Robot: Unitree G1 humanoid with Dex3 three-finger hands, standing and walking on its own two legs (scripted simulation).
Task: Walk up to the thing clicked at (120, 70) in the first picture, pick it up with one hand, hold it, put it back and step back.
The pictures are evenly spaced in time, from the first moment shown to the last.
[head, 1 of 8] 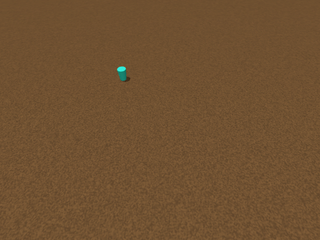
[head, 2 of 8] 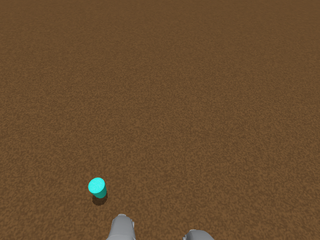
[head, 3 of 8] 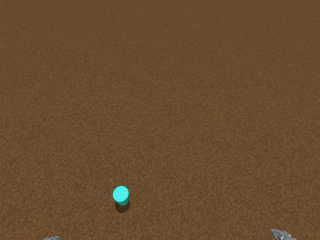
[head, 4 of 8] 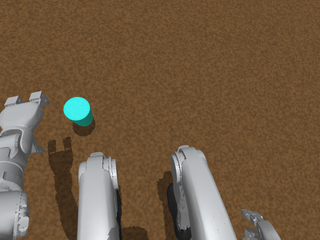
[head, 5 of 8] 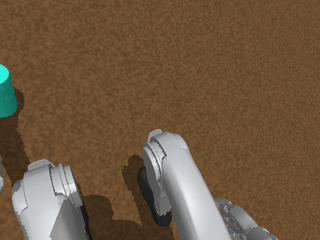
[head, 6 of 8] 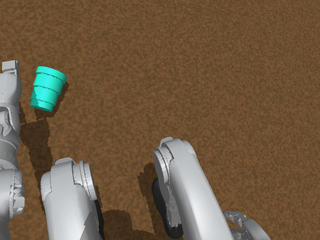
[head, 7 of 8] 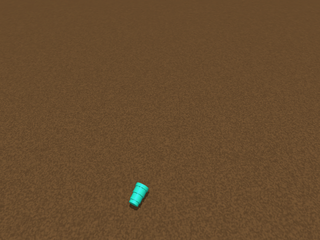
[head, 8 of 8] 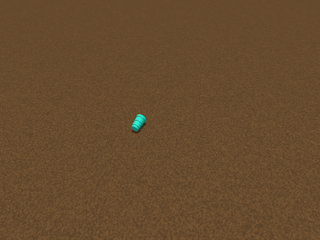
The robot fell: no
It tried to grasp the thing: yes
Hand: left
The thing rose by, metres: 0.01
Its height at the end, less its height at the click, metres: -0.02
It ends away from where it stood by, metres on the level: 0.09
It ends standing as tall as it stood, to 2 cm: no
